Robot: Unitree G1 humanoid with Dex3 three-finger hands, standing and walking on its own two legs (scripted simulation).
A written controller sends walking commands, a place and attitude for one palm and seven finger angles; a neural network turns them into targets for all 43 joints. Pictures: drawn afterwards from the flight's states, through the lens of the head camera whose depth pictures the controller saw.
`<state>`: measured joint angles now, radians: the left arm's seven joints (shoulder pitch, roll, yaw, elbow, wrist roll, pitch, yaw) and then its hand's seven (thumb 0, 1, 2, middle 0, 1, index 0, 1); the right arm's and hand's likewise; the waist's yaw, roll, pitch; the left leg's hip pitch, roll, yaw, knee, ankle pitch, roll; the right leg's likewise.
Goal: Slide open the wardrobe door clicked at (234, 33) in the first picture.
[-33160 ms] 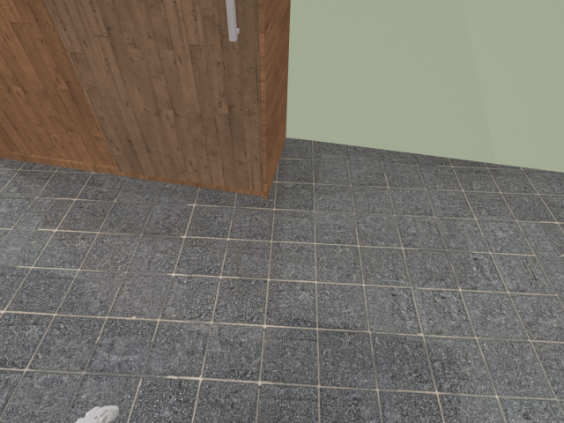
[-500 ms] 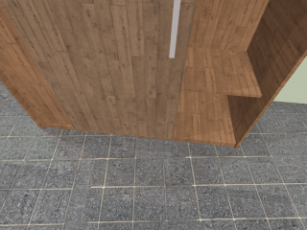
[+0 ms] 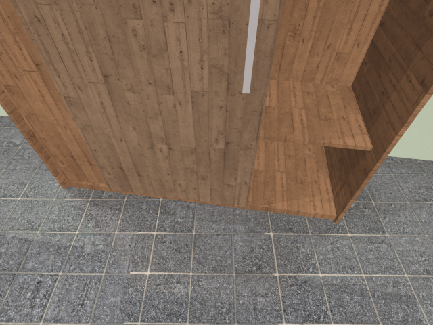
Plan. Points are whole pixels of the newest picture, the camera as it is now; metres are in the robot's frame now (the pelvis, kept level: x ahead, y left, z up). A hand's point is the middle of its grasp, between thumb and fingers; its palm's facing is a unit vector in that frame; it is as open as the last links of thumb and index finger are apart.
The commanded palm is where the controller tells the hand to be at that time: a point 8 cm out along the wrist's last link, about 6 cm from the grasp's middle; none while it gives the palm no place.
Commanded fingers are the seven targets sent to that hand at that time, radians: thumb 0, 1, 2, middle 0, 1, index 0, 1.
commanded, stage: let the arm hang, fingers relaxed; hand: right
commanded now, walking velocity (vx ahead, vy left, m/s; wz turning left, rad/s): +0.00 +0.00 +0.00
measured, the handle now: (251, 41) +0.77 -0.04 +0.16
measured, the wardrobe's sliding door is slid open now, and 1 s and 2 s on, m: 0.46 0.46 0.46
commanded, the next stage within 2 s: look to check the result in 0.02 s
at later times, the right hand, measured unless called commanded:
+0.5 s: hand out of the picture +0.01 -0.17 -0.18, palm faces +0.00 +0.98 -0.18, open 7.4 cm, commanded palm none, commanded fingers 0.00 -0.90 -0.90 0.20 0.30 0.20 0.30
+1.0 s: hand out of the picture +0.02 -0.17 -0.18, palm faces +0.00 +0.98 -0.19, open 7.4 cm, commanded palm none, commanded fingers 0.00 -0.90 -0.90 0.20 0.30 0.20 0.30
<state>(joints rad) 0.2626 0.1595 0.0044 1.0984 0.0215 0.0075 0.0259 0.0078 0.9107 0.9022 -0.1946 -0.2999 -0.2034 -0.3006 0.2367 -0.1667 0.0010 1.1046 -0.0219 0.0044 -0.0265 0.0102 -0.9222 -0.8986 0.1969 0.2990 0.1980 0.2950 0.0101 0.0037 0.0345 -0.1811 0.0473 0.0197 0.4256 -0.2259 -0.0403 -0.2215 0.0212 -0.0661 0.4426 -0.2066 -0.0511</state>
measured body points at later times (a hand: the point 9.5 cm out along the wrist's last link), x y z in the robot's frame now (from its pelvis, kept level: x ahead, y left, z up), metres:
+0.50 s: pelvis +0.01 +0.00 +0.00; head +0.03 -0.01 +0.45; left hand +0.03 +0.23 -0.15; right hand +0.01 -0.22 -0.16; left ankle +0.00 +0.15 -0.74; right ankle +0.02 -0.08 -0.74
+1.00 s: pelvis +0.02 +0.00 +0.00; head +0.03 +0.00 +0.45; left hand +0.03 +0.23 -0.15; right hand +0.02 -0.22 -0.16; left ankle +0.00 +0.15 -0.74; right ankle +0.02 -0.08 -0.74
